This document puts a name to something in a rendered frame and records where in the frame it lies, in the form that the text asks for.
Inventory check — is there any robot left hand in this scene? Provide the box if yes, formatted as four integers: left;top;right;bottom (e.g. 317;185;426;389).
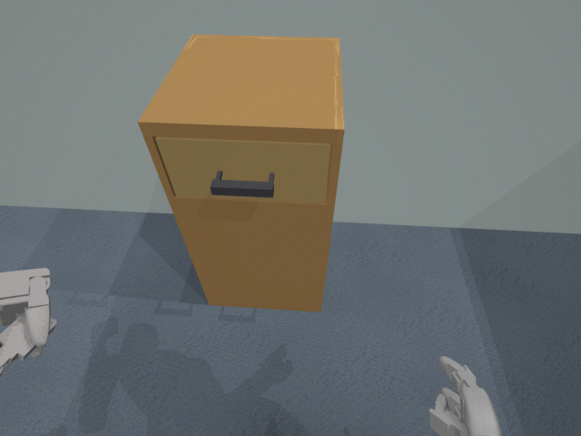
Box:
0;268;56;376

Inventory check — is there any robot right hand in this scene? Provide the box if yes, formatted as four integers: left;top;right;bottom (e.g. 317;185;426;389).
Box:
429;356;501;436

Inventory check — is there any handle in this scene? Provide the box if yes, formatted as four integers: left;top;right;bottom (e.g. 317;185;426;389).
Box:
210;171;274;198

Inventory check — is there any drawer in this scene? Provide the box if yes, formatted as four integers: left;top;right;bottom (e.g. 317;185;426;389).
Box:
155;137;330;203

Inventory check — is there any cabinet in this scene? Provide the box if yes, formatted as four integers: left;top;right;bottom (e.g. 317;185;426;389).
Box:
138;35;345;312

